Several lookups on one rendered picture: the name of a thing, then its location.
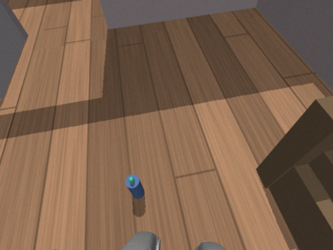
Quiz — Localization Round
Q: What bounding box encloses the sofa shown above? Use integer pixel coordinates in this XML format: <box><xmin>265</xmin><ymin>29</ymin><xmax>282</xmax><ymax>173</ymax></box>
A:
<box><xmin>256</xmin><ymin>96</ymin><xmax>333</xmax><ymax>250</ymax></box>

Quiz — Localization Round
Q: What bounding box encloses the bottle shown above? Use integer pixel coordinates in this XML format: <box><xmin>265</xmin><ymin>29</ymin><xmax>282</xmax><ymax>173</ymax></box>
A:
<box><xmin>125</xmin><ymin>174</ymin><xmax>145</xmax><ymax>199</ymax></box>

